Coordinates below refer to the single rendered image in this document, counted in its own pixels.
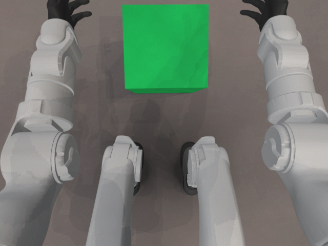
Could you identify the left robot upper arm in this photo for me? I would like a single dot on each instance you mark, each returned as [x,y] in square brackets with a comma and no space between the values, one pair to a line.
[35,166]

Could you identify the right robot upper arm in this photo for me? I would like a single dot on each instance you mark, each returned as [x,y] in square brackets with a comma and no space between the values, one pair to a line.
[298,152]

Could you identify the robot left thigh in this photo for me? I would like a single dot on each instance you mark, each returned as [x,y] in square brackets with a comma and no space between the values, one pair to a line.
[112,214]

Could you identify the robot right hand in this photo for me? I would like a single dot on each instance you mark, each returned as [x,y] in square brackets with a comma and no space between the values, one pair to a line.
[268,9]

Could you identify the right robot foot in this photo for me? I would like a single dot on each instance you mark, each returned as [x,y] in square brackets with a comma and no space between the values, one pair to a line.
[190,190]

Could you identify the robot left hand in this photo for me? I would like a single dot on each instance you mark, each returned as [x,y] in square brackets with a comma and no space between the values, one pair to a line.
[62,9]

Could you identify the left robot forearm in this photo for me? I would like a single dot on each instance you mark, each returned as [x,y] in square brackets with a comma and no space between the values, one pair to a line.
[51,82]

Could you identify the carton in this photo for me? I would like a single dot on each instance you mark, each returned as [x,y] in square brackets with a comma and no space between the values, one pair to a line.
[165,48]

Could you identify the right robot forearm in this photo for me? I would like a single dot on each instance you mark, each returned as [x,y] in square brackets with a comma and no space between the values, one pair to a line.
[287,74]

